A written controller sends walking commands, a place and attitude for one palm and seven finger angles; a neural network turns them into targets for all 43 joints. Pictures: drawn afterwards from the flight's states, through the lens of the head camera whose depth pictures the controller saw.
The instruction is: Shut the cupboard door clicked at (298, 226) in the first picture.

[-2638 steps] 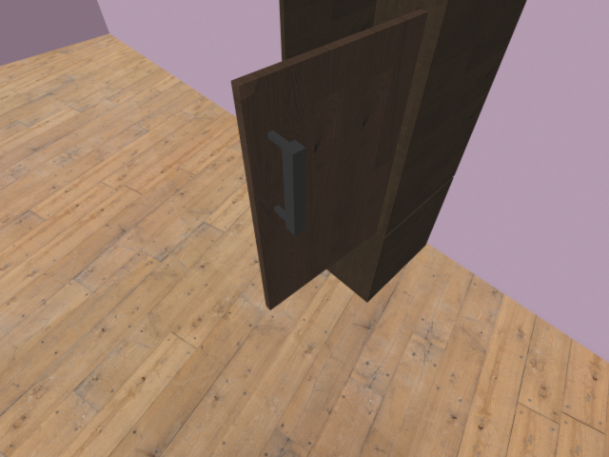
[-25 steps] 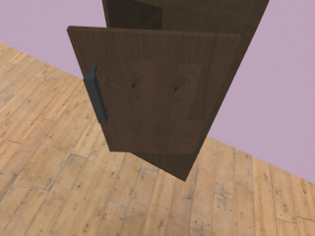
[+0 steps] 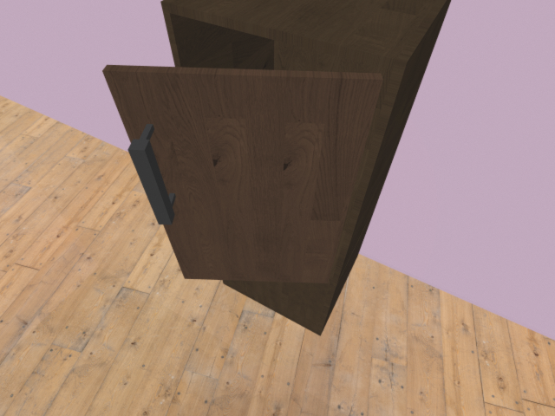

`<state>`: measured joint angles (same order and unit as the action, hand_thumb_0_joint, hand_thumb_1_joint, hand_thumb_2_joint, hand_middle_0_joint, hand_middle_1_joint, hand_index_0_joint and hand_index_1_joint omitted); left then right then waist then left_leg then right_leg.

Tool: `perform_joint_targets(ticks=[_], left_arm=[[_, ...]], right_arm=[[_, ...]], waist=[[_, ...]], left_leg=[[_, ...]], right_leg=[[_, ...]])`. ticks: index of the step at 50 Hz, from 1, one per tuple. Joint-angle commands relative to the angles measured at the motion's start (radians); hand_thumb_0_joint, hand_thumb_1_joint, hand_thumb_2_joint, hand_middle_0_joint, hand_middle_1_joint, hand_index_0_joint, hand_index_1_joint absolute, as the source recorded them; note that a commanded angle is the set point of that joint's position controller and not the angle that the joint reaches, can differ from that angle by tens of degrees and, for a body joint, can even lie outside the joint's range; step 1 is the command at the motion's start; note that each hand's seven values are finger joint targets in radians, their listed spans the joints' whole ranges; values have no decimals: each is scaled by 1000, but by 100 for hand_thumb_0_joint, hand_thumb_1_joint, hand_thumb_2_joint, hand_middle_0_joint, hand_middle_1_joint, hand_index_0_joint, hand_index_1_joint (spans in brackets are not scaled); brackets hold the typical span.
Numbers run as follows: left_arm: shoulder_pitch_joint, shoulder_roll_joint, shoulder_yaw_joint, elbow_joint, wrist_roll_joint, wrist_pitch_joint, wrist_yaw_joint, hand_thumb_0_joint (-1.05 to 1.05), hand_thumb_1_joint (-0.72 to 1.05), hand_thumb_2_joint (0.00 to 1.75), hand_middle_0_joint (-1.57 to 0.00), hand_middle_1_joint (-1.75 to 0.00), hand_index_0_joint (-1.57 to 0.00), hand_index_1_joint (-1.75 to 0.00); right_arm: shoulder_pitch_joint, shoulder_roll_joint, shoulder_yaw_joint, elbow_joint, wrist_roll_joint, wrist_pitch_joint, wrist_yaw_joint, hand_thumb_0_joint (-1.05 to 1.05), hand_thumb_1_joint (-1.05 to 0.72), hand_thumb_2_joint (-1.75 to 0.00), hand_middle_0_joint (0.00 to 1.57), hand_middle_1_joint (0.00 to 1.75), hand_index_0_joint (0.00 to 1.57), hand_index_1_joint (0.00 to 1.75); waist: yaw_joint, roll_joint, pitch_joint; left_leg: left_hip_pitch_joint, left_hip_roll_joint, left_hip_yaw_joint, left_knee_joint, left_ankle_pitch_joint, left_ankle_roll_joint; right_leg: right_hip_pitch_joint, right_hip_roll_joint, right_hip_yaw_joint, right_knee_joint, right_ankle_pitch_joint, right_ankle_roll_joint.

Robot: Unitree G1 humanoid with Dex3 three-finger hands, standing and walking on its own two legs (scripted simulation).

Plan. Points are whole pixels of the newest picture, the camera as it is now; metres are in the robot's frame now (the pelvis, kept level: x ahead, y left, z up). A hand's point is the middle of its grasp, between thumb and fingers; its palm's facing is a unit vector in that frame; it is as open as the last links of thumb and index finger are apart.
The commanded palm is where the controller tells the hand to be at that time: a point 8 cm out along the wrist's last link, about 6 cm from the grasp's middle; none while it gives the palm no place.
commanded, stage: come to a stop and stand still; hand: left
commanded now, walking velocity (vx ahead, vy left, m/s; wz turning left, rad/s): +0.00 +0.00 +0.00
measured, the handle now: (158, 177) +0.47 +0.23 +0.07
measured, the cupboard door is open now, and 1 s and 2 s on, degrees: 27 27 27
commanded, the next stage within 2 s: look again from close up in 0.02 s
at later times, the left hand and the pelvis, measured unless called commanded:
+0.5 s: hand out of the picture +0.00 +0.22 -0.18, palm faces +0.02 -0.98 -0.21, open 7.4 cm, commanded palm none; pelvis -0.01 +0.04 -0.01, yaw +0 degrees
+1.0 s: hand (122, 399) +0.15 +0.22 -0.03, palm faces +0.00 -1.00 -0.04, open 6.7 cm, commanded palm +0.09 +0.28 -0.05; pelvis -0.05 +0.03 -0.08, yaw +2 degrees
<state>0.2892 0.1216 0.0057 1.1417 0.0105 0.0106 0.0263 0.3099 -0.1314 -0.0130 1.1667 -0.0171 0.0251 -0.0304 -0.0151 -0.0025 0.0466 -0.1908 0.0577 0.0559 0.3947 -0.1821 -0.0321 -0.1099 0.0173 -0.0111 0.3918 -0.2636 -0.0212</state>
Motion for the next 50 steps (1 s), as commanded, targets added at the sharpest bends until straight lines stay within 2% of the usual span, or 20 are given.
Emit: perform_joint_targets(ticks=[1,5,6,7,8,10,16,25,33,34,35,36,37,38,40,41,44,46,48,50], left_arm=[[54,102,20,-28,-6,-21,9,0,90,90,-20,-30,-20,-30],[71,87,19,-20,-5,-22,12,0,90,90,-20,-30,-20,-30],[135,116,8,-7,16,-63,52,0,90,90,-20,-30,-20,-30],[125,168,19,-30,12,-77,51,0,90,90,-20,-30,-20,-30],[130,156,17,-52,5,-81,48,0,90,90,-20,-30,-20,-30],[122,120,10,-68,-3,-72,42,0,90,90,-20,-30,-20,-30],[83,113,-4,-105,7,-37,25,0,90,90,-20,-30,-20,-30],[74,151,-3,-143,8,-28,14,0,90,90,-20,-30,-20,-30],[72,169,-4,-135,8,-29,12,0,90,90,-20,-30,-20,-30],[93,161,-8,-109,23,-34,48,0,90,90,-20,-30,-20,-30],[-790,779,454,-1792,-109,-296,44,0,90,90,-20,-30,-20,-30],[-57,232,29,-1475,-134,-220,31,0,90,90,-22,-32,-22,-32],[209,50,-21,-1400,-185,-89,36,0,90,90,-24,-34,-24,-34],[87,65,-19,-1316,-172,-90,58,0,90,90,-25,-36,-25,-36],[116,95,59,-1163,-171,-187,36,0,90,90,-29,-40,-29,-40],[209,88,97,-1062,-188,-262,-3,0,90,90,-31,-42,-31,-42],[353,92,173,-934,-240,-531,-199,0,90,90,-36,-48,-36,-48],[317,170,217,-973,-269,-675,-347,0,90,90,-40,-52,-40,-52],[340,216,261,-1065,-301,-648,-404,0,90,90,-44,-56,-44,-56],[277,245,288,-1208,-354,-562,-411,0,90,90,-47,-60,-47,-60]], right_arm=[[55,-81,-10,-31,6,-24,-8,0,-90,-90,20,30,20,30],[52,-76,-11,-29,6,-26,-11,0,-90,-90,20,30,20,30],[-75,-105,-6,-105,14,-58,4,0,-90,-90,20,30,20,30],[-47,-74,-1,-149,9,-58,4,0,-90,-90,20,30,20,30],[48,-59,-5,-140,5,-65,2,0,-90,-90,20,30,20,30],[52,-87,-14,-138,9,-63,-5,0,-90,-90,20,30,20,30],[-12,-121,-15,-173,3,-43,8,0,-90,-90,20,30,20,30],[-36,-169,-19,-195,1,-49,16,0,-90,-90,20,30,20,30],[-40,-186,-15,-174,5,-57,17,0,-90,-90,20,30,20,30],[-80,-203,-11,-218,15,-53,16,0,-90,-90,20,30,20,30],[-24,-368,-52,-504,29,-231,-72,0,-90,-90,20,30,20,30],[-115,-223,9,-509,82,-310,-83,0,-90,-90,20,30,20,30],[-127,-205,-2,-513,60,-358,-69,0,-90,-90,20,30,20,30],[-103,-208,-3,-488,73,-391,-46,0,-90,-90,20,30,20,30],[-114,-238,-34,-533,50,-414,-21,0,-90,-90,20,30,20,30],[-121,-236,-44,-551,41,-414,-11,0,-90,-90,20,30,20,30],[-155,-228,-75,-621,23,-400,34,0,-90,-90,20,30,20,30],[-184,-245,-89,-686,24,-393,49,0,-90,-90,20,30,20,30],[-207,-249,-88,-772,39,-379,53,0,-90,-90,20,30,20,30],[-224,-251,-80,-830,60,-359,32,0,-90,-90,20,30,20,30]], waist=[[3,-9,34],[5,3,32],[50,35,12],[-7,34,-21],[-20,-27,-151],[-8,-78,-196],[6,-2,98],[15,7,37],[18,7,-4],[28,56,65],[-142,51,-282],[12,324,-484],[19,328,-407],[-39,179,-182],[-51,19,40],[-25,-96,35],[59,-218,-89],[71,-147,-173],[113,34,-269],[106,66,-302]], left_leg=[[44,45,-48,-43,63,30],[53,49,-52,-38,89,33],[-22,57,-16,203,163,10],[-37,9,-12,166,95,8],[-11,6,-7,124,42,35],[27,29,-32,128,152,52],[-83,37,-88,18,-38,58],[-85,46,-129,-51,-129,71],[-51,54,-128,-59,-42,75],[-70,76,-57,92,82,43],[214,19,-120,105,158,47],[316,32,-132,105,268,12],[177,42,-156,30,227,-35],[-10,16,-178,23,-17,-16],[-248,-39,-173,95,-326,10],[-318,-51,-156,172,-311,14],[-481,-63,-92,387,-252,-3],[-562,-68,-74,501,-254,7],[-543,-71,-78,497,-291,19],[-534,-67,-97,470,-390,28]], right_leg=[[-106,-112,92,-111,90,-15],[-98,-110,84,-99,135,-14],[-95,-181,146,-59,597,11],[-11,-218,138,12,999,1],[76,-198,108,97,989,-18],[61,-155,80,112,757,-15],[-189,-96,84,6,-2,-14],[-146,-92,61,16,-12,-1],[-106,-104,51,12,53,9],[-175,-130,67,-4,87,11],[-161,-37,-45,180,188,-5],[-247,-6,-97,258,34,-1],[-251,1,-113,285,-28,5],[-329,-7,-97,278,-71,13],[-436,-9,-108,199,-134,5],[-497,-2,-117,235,-187,4],[-616,-3,-104,407,-283,-11],[-658,-17,-46,491,-316,-23],[-646,-15,-28,545,-294,-27],[-647,-10,-12,534,-345,-18]])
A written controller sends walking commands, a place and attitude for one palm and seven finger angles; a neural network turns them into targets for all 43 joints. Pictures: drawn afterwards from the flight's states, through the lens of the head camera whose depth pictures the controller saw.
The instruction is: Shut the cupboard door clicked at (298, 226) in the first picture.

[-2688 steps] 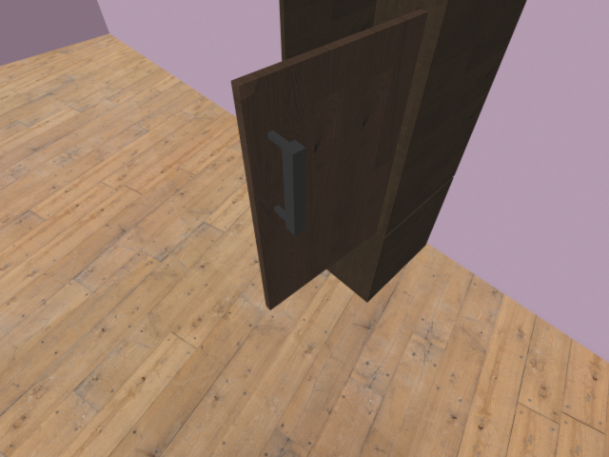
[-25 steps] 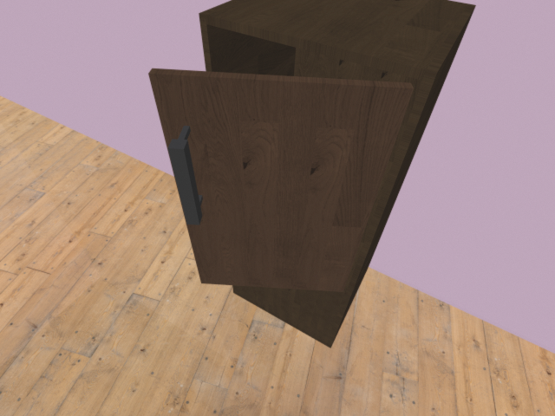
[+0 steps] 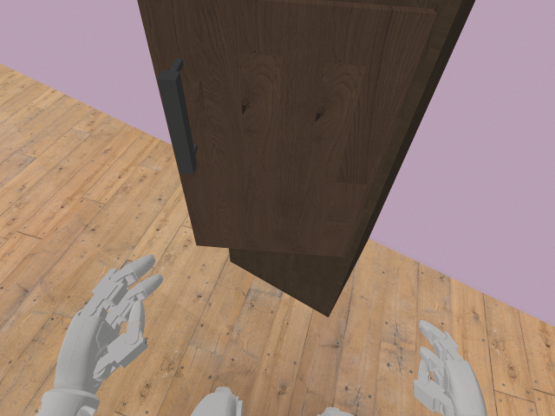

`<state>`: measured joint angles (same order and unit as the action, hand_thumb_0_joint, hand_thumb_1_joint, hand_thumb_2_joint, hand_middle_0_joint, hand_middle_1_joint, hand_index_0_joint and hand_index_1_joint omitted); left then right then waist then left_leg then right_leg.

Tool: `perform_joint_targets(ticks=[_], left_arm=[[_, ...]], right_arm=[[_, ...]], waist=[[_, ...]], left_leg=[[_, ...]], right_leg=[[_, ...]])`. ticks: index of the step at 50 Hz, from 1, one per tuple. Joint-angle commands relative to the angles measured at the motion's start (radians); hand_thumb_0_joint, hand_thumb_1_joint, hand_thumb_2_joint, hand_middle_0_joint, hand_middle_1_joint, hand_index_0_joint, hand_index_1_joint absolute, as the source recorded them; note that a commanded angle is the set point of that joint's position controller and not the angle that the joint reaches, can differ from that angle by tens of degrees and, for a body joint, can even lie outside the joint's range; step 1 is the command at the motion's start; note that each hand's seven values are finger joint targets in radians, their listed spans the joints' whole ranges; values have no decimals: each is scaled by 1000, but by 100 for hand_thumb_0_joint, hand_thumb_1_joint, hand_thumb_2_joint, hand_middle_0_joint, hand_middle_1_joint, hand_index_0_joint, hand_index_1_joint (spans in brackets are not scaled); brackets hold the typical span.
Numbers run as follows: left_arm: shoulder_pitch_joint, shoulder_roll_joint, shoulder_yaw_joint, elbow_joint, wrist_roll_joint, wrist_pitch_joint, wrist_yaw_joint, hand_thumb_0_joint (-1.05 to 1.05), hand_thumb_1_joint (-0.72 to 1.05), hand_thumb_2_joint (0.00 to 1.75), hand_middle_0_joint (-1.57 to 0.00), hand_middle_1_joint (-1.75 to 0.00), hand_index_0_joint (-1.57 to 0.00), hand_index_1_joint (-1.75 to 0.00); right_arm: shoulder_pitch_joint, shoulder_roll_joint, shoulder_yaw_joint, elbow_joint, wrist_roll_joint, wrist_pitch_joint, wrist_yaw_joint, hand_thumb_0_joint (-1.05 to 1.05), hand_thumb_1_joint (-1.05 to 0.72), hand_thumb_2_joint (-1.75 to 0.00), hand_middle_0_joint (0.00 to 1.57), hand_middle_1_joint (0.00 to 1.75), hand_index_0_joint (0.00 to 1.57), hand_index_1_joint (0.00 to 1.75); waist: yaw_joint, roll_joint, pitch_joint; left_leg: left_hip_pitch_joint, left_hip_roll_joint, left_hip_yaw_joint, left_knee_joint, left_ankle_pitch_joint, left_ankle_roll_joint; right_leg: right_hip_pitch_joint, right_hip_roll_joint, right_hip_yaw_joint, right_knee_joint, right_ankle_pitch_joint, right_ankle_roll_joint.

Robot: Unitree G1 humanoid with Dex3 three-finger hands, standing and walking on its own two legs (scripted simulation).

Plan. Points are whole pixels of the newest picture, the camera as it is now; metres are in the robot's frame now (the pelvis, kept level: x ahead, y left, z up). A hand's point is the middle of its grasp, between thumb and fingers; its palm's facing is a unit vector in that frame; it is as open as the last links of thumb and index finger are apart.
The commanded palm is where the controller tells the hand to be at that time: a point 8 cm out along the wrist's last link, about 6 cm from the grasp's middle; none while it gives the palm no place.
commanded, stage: raise the hand and make a fist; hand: left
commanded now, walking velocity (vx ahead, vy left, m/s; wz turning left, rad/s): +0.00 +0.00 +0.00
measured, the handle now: (183, 119) +0.53 +0.19 +0.14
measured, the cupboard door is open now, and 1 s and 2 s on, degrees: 27 27 27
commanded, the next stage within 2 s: bring the fist close to the handle in 1.60 s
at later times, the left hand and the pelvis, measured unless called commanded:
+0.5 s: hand (130, 326) +0.22 +0.19 +0.07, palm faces +0.01 -1.00 -0.05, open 4.2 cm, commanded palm +0.18 +0.24 +0.08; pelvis +0.03 -0.02 +0.00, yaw +1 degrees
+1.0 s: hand (117, 294) +0.23 +0.20 +0.12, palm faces -0.01 -1.00 -0.04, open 3.1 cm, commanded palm +0.21 +0.25 +0.13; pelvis +0.03 +0.00 +0.03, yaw +1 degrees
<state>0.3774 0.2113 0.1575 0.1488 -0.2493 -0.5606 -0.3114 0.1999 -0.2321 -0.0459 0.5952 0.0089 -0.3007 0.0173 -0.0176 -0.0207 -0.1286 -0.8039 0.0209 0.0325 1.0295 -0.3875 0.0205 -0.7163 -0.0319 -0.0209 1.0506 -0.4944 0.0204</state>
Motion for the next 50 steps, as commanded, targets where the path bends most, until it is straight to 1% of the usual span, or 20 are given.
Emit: perform_joint_targets(ticks=[1,4,7,8,11,12,15,17,19,22,24,26,32,33,37,40,42,45,47,50], left_arm=[[150,159,136,-301,-108,40,-59,0,90,90,-49,-62,-49,-62],[-3,189,115,-535,-103,46,-2,0,90,90,-55,-68,-55,-68],[-77,181,67,-596,-79,13,14,0,90,90,-60,-74,-60,-74],[-65,171,61,-555,-79,15,3,0,90,90,-62,-76,-62,-76],[-18,176,69,-458,-87,72,-55,0,90,90,-68,-82,-68,-82],[5,191,88,-438,-90,106,-69,0,90,90,-69,-84,-69,-84],[74,211,134,-451,-107,203,-84,0,90,90,-75,-90,-75,-90],[118,232,201,-425,-120,247,-66,0,90,90,-79,-94,-79,-94],[120,216,214,-447,-132,249,-49,0,90,90,-82,-98,-82,-98],[107,211,211,-450,-130,216,-28,0,90,90,-88,-104,-88,-104],[114,179,177,-439,-132,193,-35,0,90,90,-92,-108,-92,-108],[98,168,143,-449,-130,178,-44,0,90,90,-95,-112,-95,-112],[47,203,143,-488,-117,184,-23,0,90,90,-106,-124,-106,-124],[48,196,139,-511,-117,184,-17,0,90,90,-108,-126,-108,-126],[18,205,141,-527,-105,206,14,0,90,90,-115,-134,-115,-134],[19,176,110,-529,-100,233,20,0,90,90,-121,-140,-121,-140],[0,194,115,-534,-90,253,22,0,90,90,-124,-144,-124,-144],[-32,178,92,-533,-90,284,21,0,90,90,-130,-150,-130,-150],[-54,204,117,-519,-87,303,24,0,90,90,-130,-150,-130,-150],[-98,183,95,-532,-90,320,20,0,90,90,-130,-150,-130,-150]], right_arm=[[-106,-144,-42,-274,38,-26,-29,0,-90,-90,20,30,20,30],[-54,-127,-26,-271,33,-27,-65,0,-90,-90,20,30,20,30],[-23,-127,-15,-224,23,-37,-91,0,-90,-90,20,30,20,30],[-18,-127,-14,-208,23,-40,-96,0,-90,-90,20,30,20,30],[-17,-129,-11,-189,34,-38,-107,0,-90,-90,20,30,20,30],[-22,-127,-9,-188,37,-35,-109,0,-90,-90,20,30,20,30],[-28,-116,-12,-213,40,-20,-107,0,-90,-90,20,30,20,30],[-41,-99,-13,-212,36,-6,-108,0,-90,-90,20,30,20,30],[-37,-91,-10,-217,31,6,-105,0,-90,-90,20,30,20,30],[-35,-93,-5,-212,26,10,-101,0,-90,-90,20,30,20,30],[-20,-98,-7,-211,26,6,-96,0,-90,-90,20,30,20,30],[-11,-106,-6,-214,30,-1,-93,0,-90,-90,20,30,20,30],[-6,-122,-2,-218,34,-7,-95,0,-90,-90,20,30,20,30],[-5,-123,-1,-224,34,-8,-94,0,-90,-90,20,30,20,30],[-8,-124,10,-228,34,1,-91,0,-90,-90,20,30,20,30],[-6,-123,17,-233,37,6,-87,0,-90,-90,20,30,20,30],[-7,-128,22,-234,37,10,-84,0,-90,-90,20,30,20,30],[-7,-127,30,-243,39,15,-82,0,-90,-90,20,30,20,30],[-8,-133,36,-238,37,20,-83,0,-90,-90,20,30,20,30],[-12,-130,42,-244,41,21,-84,0,-90,-90,20,30,20,30]], waist=[[99,107,-133],[33,129,-137],[-18,93,-118],[-22,88,-107],[-15,63,-106],[1,92,-118],[35,55,-198],[61,28,-197],[64,-3,-197],[60,9,-160],[46,-10,-154],[36,25,-137],[40,35,-122],[44,63,-142],[44,95,-116],[37,106,-111],[41,121,-105],[29,92,-73],[35,94,-64],[30,90,-58]], left_leg=[[78,-28,-77,-160,-203,-19],[82,-19,-91,-95,-169,0],[79,-8,-90,-19,-75,14],[68,-5,-89,-3,-53,12],[42,-4,-76,17,-11,11],[54,-6,-76,11,16,13],[104,-11,-68,-27,102,11],[105,-12,-71,-41,140,6],[114,-12,-72,-60,172,-1],[129,-13,-69,-78,182,-3],[147,-13,-70,-94,176,-4],[171,-15,-68,-111,165,-3],[223,-13,-73,-163,140,5],[244,-15,-73,-177,142,3],[276,-11,-79,-220,120,2],[310,-8,-82,-245,122,-1],[327,-7,-87,-260,137,0],[340,-5,-91,-284,117,-2],[345,-5,-94,-298,103,-2],[369,-4,-92,-318,98,-4]], right_leg=[[-42,39,11,-140,-135,-55],[-69,48,47,-166,-140,-51],[-108,64,40,-149,-75,-47],[-113,63,43,-153,-66,-46],[-78,56,70,-187,-55,-37],[-48,56,73,-191,-24,-39],[59,39,70,-209,102,-25],[114,33,74,-216,186,-13],[143,25,62,-210,269,-4],[137,29,51,-209,299,-3],[125,29,40,-215,298,-2],[108,35,30,-222,269,-8],[114,55,1,-247,185,-30],[121,54,-7,-245,188,-33],[137,63,-30,-259,174,-39],[147,65,-42,-274,195,-38],[168,68,-45,-279,216,-42],[168,68,-54,-303,210,-38],[181,71,-52,-316,197,-40],[194,69,-55,-335,197,-37]])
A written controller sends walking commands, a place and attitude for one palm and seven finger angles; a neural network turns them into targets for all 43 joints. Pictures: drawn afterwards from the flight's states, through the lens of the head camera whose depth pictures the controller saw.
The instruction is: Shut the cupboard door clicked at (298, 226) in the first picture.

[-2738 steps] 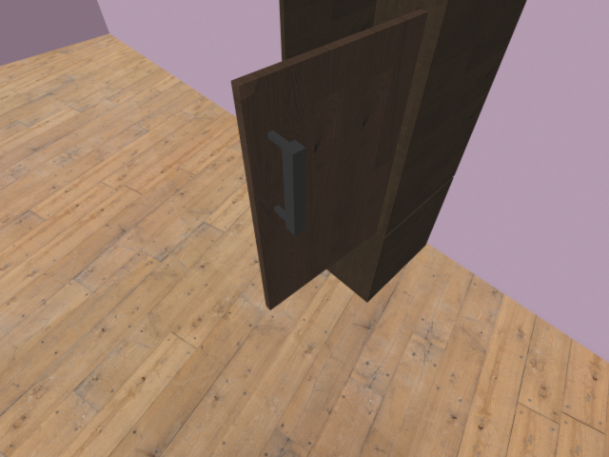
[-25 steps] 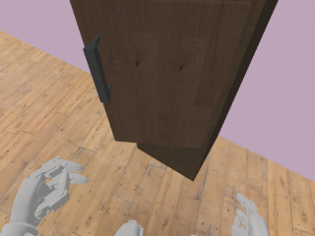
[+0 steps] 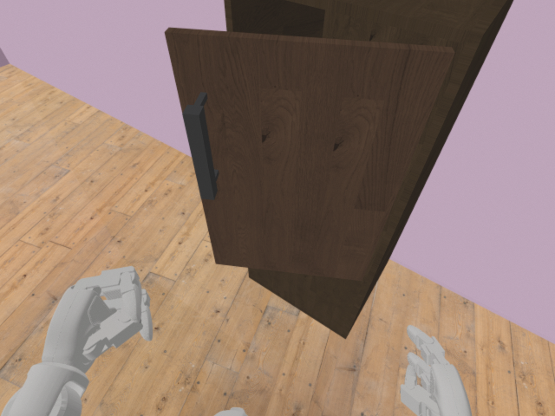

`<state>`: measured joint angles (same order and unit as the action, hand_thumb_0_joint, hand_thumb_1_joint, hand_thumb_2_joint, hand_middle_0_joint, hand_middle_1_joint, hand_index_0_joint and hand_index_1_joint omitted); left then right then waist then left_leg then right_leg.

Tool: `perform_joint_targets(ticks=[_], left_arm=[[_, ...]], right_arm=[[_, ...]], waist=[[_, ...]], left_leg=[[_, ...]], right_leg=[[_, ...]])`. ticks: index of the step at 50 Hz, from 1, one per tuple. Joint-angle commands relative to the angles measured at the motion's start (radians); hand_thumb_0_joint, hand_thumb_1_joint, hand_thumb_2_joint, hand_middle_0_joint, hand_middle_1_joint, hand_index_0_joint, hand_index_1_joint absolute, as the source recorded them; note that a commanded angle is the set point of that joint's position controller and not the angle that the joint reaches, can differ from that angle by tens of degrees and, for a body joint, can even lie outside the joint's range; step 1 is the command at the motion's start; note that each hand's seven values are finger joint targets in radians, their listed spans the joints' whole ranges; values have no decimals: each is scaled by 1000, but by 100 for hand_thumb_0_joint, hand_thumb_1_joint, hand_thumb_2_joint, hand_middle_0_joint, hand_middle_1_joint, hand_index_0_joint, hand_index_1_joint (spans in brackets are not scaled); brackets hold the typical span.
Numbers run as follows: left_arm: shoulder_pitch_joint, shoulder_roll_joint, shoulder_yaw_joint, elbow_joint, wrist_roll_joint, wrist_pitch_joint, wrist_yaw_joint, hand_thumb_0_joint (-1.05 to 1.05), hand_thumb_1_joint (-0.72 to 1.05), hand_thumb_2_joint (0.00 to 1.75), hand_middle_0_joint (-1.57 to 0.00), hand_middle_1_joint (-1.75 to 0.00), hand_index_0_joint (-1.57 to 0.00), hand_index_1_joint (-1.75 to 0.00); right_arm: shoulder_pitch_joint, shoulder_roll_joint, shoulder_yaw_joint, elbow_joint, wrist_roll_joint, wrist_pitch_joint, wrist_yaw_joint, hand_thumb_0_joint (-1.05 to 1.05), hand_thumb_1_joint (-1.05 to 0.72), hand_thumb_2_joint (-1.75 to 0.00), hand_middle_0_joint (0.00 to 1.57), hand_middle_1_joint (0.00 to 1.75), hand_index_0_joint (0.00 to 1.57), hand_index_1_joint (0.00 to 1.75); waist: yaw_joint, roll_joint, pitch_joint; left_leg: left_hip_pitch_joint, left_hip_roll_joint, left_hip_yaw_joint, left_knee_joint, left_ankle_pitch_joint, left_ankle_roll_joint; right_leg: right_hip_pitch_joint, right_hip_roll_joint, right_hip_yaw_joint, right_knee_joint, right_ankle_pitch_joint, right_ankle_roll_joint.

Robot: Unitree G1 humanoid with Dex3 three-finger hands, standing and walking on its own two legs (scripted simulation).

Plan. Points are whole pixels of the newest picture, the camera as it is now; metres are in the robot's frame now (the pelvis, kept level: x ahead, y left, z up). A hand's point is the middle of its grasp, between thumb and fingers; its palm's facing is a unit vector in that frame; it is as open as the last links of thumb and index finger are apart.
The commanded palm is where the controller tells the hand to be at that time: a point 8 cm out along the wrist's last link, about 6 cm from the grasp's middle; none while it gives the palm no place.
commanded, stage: raise the hand and make a fist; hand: left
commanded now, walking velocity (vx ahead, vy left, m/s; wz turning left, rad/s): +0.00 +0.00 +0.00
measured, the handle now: (205, 148) +0.50 +0.17 +0.12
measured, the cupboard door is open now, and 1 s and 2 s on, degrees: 27 27 27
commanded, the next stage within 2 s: bring the fist close to the handle in 0.60 s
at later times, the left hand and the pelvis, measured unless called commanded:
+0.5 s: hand (150, 299) +0.23 +0.18 +0.11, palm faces -0.02 -1.00 -0.04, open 3.1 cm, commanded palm +0.20 +0.23 +0.12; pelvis +0.00 -0.01 +0.02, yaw +0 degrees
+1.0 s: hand (175, 270) +0.26 +0.16 +0.12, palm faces -0.04 -1.00 -0.05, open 3.1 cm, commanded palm +0.25 +0.21 +0.12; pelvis +0.01 -0.02 +0.02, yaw +0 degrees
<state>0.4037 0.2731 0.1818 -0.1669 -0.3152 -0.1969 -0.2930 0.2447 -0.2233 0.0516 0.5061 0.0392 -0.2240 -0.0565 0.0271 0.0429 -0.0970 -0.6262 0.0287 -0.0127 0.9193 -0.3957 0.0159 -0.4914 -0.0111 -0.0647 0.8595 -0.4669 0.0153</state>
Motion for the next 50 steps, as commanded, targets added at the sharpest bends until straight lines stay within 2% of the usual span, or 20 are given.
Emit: perform_joint_targets(ticks=[1,2,4,7,8,12,13,22,24,27,28,31,32,35,37,40,42,47,49,50], left_arm=[[-149,133,76,-229,-23,-41,3,0,90,90,-130,-150,-130,-150],[-155,155,96,-219,-17,-34,10,0,90,90,-130,-150,-130,-150],[-181,135,77,-225,-20,-22,10,0,90,90,-130,-150,-130,-150],[-195,160,96,-201,-16,-4,14,0,90,90,-130,-150,-130,-150],[-207,126,65,-219,-15,1,12,0,90,90,-130,-150,-130,-150],[-192,154,100,-159,-15,33,15,0,90,90,-130,-150,-130,-150],[-185,122,74,-168,-15,35,12,0,90,90,-130,-150,-130,-150],[-210,156,108,-181,-15,-12,25,0,90,90,-130,-150,-130,-150],[-214,136,88,-185,-11,-19,24,0,90,90,-130,-150,-130,-150],[-199,157,106,-163,-13,-22,22,0,90,90,-130,-150,-130,-150],[-195,132,87,-162,-14,-21,17,0,90,90,-130,-150,-130,-150],[-208,141,92,-183,-14,-29,16,0,90,90,-130,-150,-130,-150],[-201,160,110,-170,-16,-28,19,0,90,90,-130,-150,-130,-150],[-205,136,93,-172,-20,-30,12,0,90,90,-130,-150,-130,-150],[-254,149,95,-156,-18,-32,15,0,90,90,-130,-150,-130,-150],[-289,136,86,-133,-16,-33,13,0,90,90,-130,-150,-130,-150],[-362,145,76,-102,-6,-29,17,0,90,90,-130,-150,-130,-150],[-428,152,79,-28,3,-16,19,0,90,90,-130,-150,-130,-150],[-492,131,57,-17,7,-12,25,0,90,90,-130,-150,-130,-150],[-511,161,86,9,8,-9,32,0,90,90,-130,-150,-130,-150]], right_arm=[[-57,-142,-53,-155,10,-57,-11,0,-90,-90,20,30,20,30],[-59,-145,-52,-148,8,-57,-12,0,-90,-90,20,30,20,30],[-64,-139,-44,-150,11,-60,-11,0,-90,-90,20,30,20,30],[-66,-146,-46,-138,12,-62,-14,0,-90,-90,20,30,20,30],[-72,-140,-43,-140,14,-64,-12,0,-90,-90,20,30,20,30],[-75,-147,-45,-129,15,-67,-16,0,-90,-90,20,30,20,30],[-77,-140,-44,-134,16,-68,-13,0,-90,-90,20,30,20,30],[-72,-148,-55,-116,8,-76,-10,0,-90,-90,20,30,20,30],[-74,-144,-54,-118,10,-78,-10,0,-90,-90,20,30,20,30],[-70,-148,-57,-109,8,-79,-13,0,-90,-90,20,30,20,30],[-72,-144,-55,-113,9,-78,-12,0,-90,-90,20,30,20,30],[-74,-144,-56,-113,10,-80,-11,0,-90,-90,20,30,20,30],[-70,-147,-57,-108,7,-80,-13,0,-90,-90,20,30,20,30],[-73,-144,-57,-111,9,-80,-13,0,-90,-90,20,30,20,30],[-67,-149,-57,-100,7,-78,-16,0,-90,-90,20,30,20,30],[-69,-147,-58,-95,10,-78,-19,0,-90,-90,20,30,20,30],[-66,-151,-58,-81,10,-76,-23,0,-90,-90,20,30,20,30],[-72,-150,-58,-77,11,-67,-25,0,-90,-90,20,30,20,30],[-75,-145,-55,-74,10,-64,-23,0,-90,-90,20,30,20,30],[-73,-149,-56,-69,9,-60,-24,0,-90,-90,20,30,20,30]], waist=[[-16,27,-102],[-10,19,-106],[-12,51,-90],[-11,4,-88],[-11,32,-91],[-1,-13,-66],[-1,7,-68],[-8,-27,-70],[-10,6,-69],[-10,-32,-68],[-10,-22,-75],[-10,4,-84],[-11,-29,-81],[-13,-18,-79],[-25,-44,-71],[-23,-10,-82],[-37,-38,-70],[-25,-47,-96],[-28,-17,-105],[-24,-35,-109]], left_leg=[[204,-11,-51,-214,104,1],[211,-11,-50,-217,112,3],[221,-12,-51,-234,102,0],[230,-13,-47,-245,99,3],[243,-15,-43,-254,108,3],[247,-17,-39,-271,109,4],[254,-20,-31,-274,124,4],[256,-27,-11,-253,155,7],[262,-28,-7,-255,154,7],[250,-29,-5,-241,165,9],[249,-31,-1,-242,168,9],[267,-31,-2,-246,172,8],[254,-31,-2,-236,176,11],[258,-32,1,-236,181,9],[257,-30,0,-227,181,12],[267,-32,2,-230,188,10],[268,-29,-1,-227,182,13],[276,-30,0,-238,194,13],[287,-33,4,-245,192,11],[283,-31,1,-248,191,9]], right_leg=[[-27,48,-12,-147,167,-32],[-11,48,-8,-152,173,-34],[-7,45,-13,-163,167,-33],[14,45,-5,-189,163,-31],[24,41,-9,-191,171,-31],[40,41,-4,-220,170,-29],[45,37,-5,-221,185,-28],[57,31,20,-237,208,-21],[51,29,21,-237,208,-21],[63,25,36,-245,221,-18],[67,22,38,-244,224,-18],[60,26,28,-236,233,-19],[69,22,44,-246,233,-15],[64,21,38,-240,247,-14],[56,21,46,-244,246,-9],[51,20,41,-237,261,-12],[42,20,47,-242,250,-9],[59,17,49,-244,263,-11],[56,14,45,-243,267,-12],[61,16,42,-241,264,-13]])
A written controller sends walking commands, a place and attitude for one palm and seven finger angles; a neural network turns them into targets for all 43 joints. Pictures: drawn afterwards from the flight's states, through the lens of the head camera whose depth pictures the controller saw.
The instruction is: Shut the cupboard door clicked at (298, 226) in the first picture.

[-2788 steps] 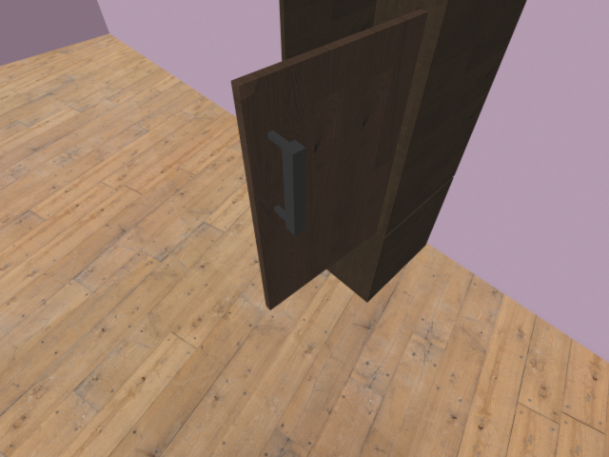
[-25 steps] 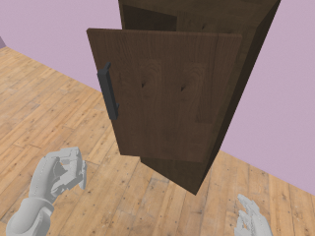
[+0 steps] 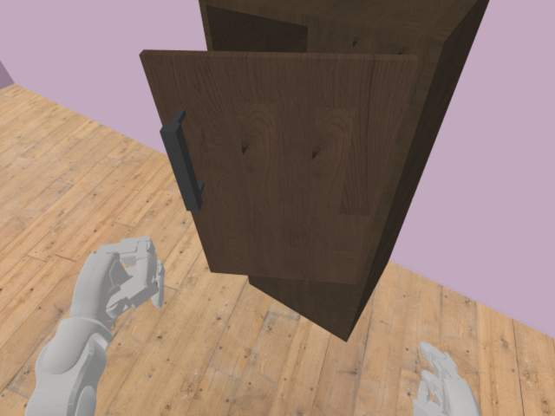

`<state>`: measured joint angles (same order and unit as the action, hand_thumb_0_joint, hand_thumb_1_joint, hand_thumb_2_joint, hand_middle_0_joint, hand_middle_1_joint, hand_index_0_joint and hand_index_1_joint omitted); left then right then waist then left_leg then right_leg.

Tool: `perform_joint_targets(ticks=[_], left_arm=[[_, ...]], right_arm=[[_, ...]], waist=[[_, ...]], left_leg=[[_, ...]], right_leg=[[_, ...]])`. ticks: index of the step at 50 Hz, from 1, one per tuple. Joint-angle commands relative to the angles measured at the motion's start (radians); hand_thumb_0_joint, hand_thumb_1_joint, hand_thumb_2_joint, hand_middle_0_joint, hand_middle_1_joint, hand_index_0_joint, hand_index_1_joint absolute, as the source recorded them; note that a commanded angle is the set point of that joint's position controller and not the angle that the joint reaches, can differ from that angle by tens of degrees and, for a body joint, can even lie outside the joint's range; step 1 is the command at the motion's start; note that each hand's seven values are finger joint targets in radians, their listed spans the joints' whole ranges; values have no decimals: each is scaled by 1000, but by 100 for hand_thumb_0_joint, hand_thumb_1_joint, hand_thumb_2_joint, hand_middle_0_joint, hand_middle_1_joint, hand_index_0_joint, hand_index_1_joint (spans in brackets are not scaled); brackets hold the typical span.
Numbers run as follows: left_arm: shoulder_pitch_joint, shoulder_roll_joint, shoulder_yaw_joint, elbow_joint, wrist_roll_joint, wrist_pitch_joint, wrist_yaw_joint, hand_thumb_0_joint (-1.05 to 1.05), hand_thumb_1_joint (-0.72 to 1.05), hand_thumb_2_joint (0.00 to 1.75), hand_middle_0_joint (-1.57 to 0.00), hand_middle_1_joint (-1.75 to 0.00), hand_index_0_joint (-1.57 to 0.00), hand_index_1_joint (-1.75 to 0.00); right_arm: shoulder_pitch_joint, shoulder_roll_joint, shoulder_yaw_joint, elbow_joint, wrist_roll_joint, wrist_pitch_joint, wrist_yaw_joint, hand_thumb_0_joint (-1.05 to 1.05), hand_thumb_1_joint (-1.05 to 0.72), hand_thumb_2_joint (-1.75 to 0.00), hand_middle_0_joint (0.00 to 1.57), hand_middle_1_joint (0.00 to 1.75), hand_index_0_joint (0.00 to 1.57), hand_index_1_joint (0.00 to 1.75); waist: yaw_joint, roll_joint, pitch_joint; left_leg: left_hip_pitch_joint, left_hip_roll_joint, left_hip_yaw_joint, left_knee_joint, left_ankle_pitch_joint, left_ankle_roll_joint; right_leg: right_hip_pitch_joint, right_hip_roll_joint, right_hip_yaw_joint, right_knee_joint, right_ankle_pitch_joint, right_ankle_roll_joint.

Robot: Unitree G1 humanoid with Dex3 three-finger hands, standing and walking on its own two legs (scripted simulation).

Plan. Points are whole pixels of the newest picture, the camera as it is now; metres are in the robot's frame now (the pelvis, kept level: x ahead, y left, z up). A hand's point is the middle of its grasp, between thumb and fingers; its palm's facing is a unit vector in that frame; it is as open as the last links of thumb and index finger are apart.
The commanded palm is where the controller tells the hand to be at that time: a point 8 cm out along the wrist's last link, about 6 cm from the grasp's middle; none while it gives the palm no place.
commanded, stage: bring the fist close to the handle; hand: left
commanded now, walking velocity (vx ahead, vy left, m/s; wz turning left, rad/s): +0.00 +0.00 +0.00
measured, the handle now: (187, 162) +0.50 +0.20 +0.10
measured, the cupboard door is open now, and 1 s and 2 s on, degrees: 27 27 18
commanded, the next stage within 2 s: push the door shut along its arc in 1.10 s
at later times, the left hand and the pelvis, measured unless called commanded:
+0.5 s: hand (173, 234) +0.34 +0.18 +0.10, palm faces -0.04 -1.00 -0.02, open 3.1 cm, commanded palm +0.33 +0.23 +0.11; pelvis +0.00 +0.01 +0.00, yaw -1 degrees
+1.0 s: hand (187, 212) +0.38 +0.17 +0.10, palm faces -0.04 -1.00 -0.02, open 3.1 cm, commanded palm +0.36 +0.22 +0.11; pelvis +0.00 +0.01 +0.00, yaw -2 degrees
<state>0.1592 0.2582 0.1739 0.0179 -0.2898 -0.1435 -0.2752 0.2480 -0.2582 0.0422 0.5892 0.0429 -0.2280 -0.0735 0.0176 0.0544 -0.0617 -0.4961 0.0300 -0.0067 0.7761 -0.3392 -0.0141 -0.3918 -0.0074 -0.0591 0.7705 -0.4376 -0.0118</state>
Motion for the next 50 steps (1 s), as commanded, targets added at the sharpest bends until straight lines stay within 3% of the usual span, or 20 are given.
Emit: perform_joint_targets(ticks=[1,2,8,11,12,14,15,20,22,26,28,30,32,35,37,39,43,45,47,50], left_arm=[[-277,176,100,-142,-16,-60,16,0,90,90,-130,-150,-130,-150],[-283,202,120,-124,-12,-60,19,0,90,90,-130,-150,-130,-150],[-346,183,114,-49,-11,-62,13,0,90,90,-130,-150,-130,-150],[-431,177,102,-35,-11,-69,12,0,90,90,-130,-150,-130,-150],[-405,200,120,-8,-8,-69,14,0,90,90,-130,-150,-130,-150],[-476,161,79,-10,-3,-73,12,0,90,90,-130,-150,-130,-150],[-486,182,98,6,-2,-74,16,0,90,90,-130,-150,-130,-150],[-608,162,65,42,17,-82,42,0,90,90,-130,-150,-130,-150],[-614,210,105,95,29,-83,57,0,90,90,-130,-150,-130,-150],[-740,179,72,170,40,-85,64,0,90,90,-130,-150,-130,-150],[-780,209,93,226,45,-90,69,0,90,90,-130,-150,-130,-150],[-845,192,76,251,48,-99,67,0,90,90,-130,-150,-130,-150],[-838,230,106,298,55,-107,69,0,90,90,-130,-150,-130,-150],[-896,204,84,341,57,-113,67,0,90,90,-130,-150,-130,-150],[-869,217,101,376,58,-118,68,0,90,90,-130,-150,-130,-150],[-836,185,84,361,57,-122,66,0,90,90,-130,-150,-130,-150],[-840,220,114,345,61,-134,81,0,90,90,-130,-150,-130,-150],[-872,184,77,295,63,-145,84,0,90,90,-130,-150,-130,-150],[-872,226,111,297,65,-152,96,0,90,90,-130,-150,-130,-150],[-857,210,103,296,63,-155,94,0,90,90,-130,-150,-130,-150]], right_arm=[[-78,-115,-46,-148,6,-52,-7,0,-90,-90,20,30,20,30],[-73,-119,-49,-145,5,-47,-7,0,-90,-90,20,30,20,30],[-77,-115,-51,-147,6,-24,1,0,-90,-90,20,30,20,30],[-73,-117,-55,-139,7,-19,2,0,-90,-90,20,30,20,30],[-65,-123,-57,-135,5,-15,3,0,-90,-90,20,30,20,30],[-69,-120,-58,-135,7,-8,5,0,-90,-90,20,30,20,30],[-65,-121,-60,-129,8,-5,4,0,-90,-90,20,30,20,30],[-57,-123,-61,-113,6,11,6,0,-90,-90,20,30,20,30],[-47,-131,-64,-103,2,22,4,0,-90,-90,20,30,20,30],[-45,-126,-61,-94,4,38,6,0,-90,-90,20,30,20,30],[-39,-133,-61,-88,3,48,5,0,-90,-90,20,30,20,30],[-32,-130,-62,-84,3,53,7,0,-90,-90,20,30,20,30],[-16,-138,-66,-79,-1,63,9,0,-90,-90,20,30,20,30],[-4,-133,-67,-76,3,74,15,0,-90,-90,20,30,20,30],[8,-140,-72,-79,1,81,18,0,-90,-90,20,30,20,30],[4,-134,-73,-96,2,87,25,0,-90,-90,20,30,20,30],[14,-138,-76,-97,1,100,27,0,-90,-90,20,30,20,30],[6,-131,-78,-101,3,100,28,0,-90,-90,20,30,20,30],[14,-139,-80,-93,-1,103,24,0,-90,-90,20,30,20,30],[6,-133,-78,-93,1,106,23,0,-90,-90,20,30,20,30]], waist=[[-14,-54,-139],[-10,-76,-151],[-2,-62,-195],[-14,-31,-193],[-10,-84,-196],[-24,-51,-202],[-19,-28,-200],[-40,-30,-206],[-32,-70,-213],[-43,-26,-227],[-48,-67,-228],[-49,-24,-257],[-42,-51,-277],[-53,-20,-277],[-43,-64,-281],[-32,-42,-299],[-34,-61,-286],[-45,-22,-294],[-45,-51,-289],[-46,-42,-284]], left_leg=[[153,-33,-1,-103,139,40],[147,-31,0,-103,147,41],[165,-35,13,-103,214,40],[191,-35,12,-105,214,39],[177,-32,12,-101,220,42],[189,-35,15,-105,224,41],[194,-34,15,-105,221,38],[208,-30,8,-111,210,38],[194,-27,8,-109,208,40],[208,-27,5,-114,192,34],[185,-26,6,-112,182,38],[208,-27,4,-109,199,35],[205,-24,3,-101,225,37],[204,-25,5,-98,234,33],[191,-23,4,-99,232,36],[197,-27,9,-101,253,35],[188,-23,12,-106,250,37],[212,-23,15,-104,253,37],[202,-22,14,-104,238,40],[201,-22,17,-111,227,39]], right_leg=[[-38,12,43,-157,242,15],[-24,11,46,-157,245,16],[14,7,46,-141,362,17],[-11,13,40,-142,361,13],[4,13,44,-143,369,17],[-11,13,37,-137,376,15],[-16,15,39,-138,370,12],[-41,19,28,-137,343,9],[-27,19,34,-141,336,9],[-51,21,28,-137,316,4],[-44,18,36,-143,305,6],[-49,20,32,-133,322,1],[-32,22,31,-128,347,1],[-51,23,28,-120,363,0],[-35,25,27,-123,360,0],[-26,25,25,-115,387,-1],[-21,29,26,-117,387,1],[-36,32,26,-117,387,0],[-28,34,28,-121,371,2],[-30,34,30,-126,367,2]])
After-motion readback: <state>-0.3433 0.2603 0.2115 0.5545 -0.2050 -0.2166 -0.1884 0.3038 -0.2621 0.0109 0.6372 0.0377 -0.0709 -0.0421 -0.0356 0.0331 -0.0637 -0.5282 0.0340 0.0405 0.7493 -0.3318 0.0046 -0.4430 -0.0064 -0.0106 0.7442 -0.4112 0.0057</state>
